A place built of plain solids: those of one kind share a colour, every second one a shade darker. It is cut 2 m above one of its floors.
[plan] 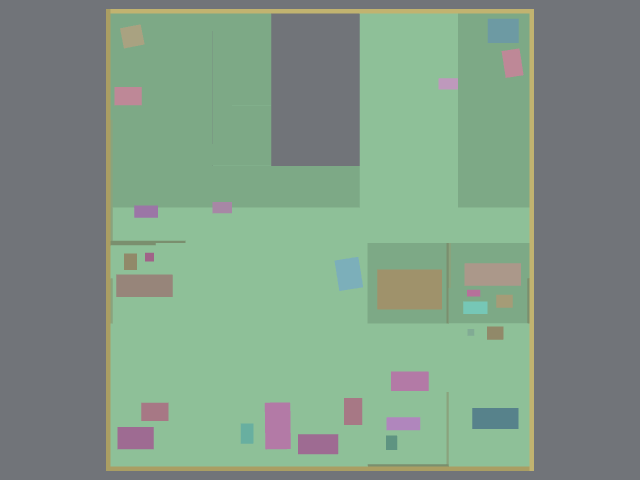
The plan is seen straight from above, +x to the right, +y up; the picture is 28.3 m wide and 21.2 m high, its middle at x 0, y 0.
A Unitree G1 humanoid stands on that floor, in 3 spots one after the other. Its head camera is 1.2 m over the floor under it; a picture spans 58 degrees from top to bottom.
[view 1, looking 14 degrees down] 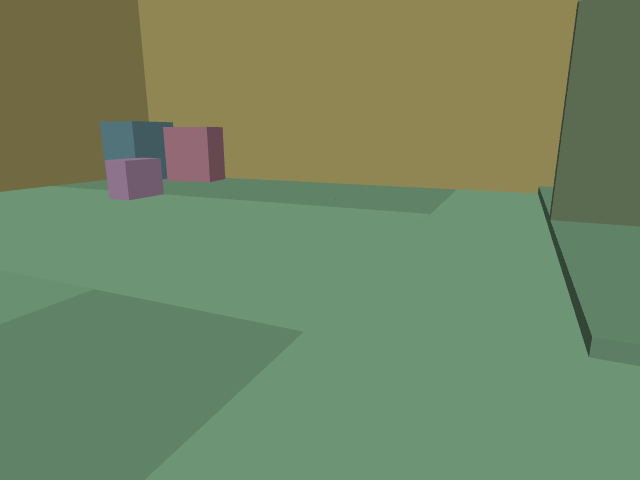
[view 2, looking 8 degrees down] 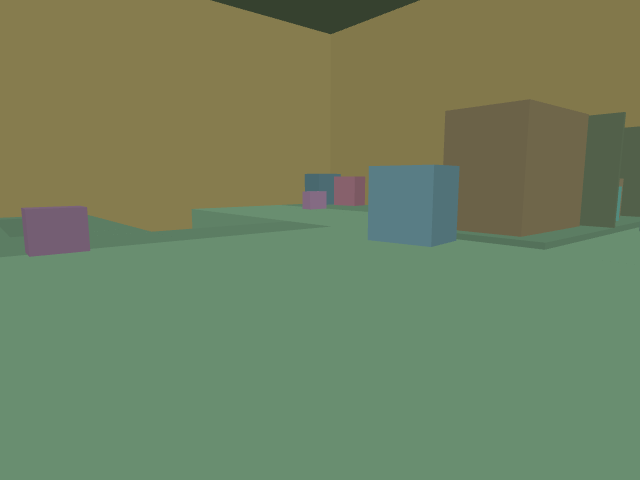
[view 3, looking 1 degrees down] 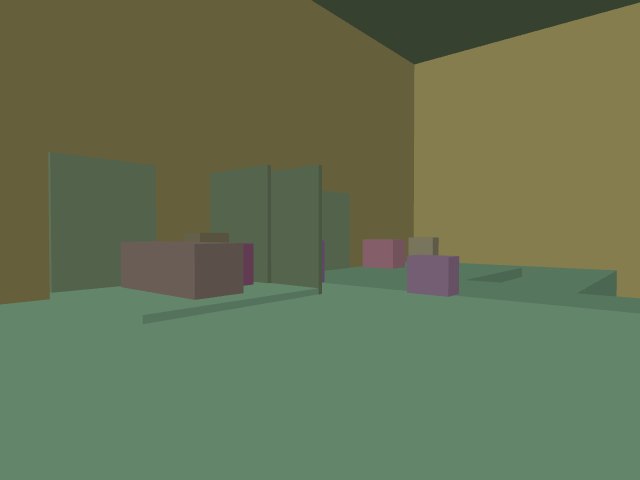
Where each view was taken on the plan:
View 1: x -0.46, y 0.34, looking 24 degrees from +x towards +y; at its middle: floor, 4.96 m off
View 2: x -5.55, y -6.82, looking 50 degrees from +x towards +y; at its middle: floor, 8.62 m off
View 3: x -0.56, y -6.50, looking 130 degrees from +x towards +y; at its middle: panelwall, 8.37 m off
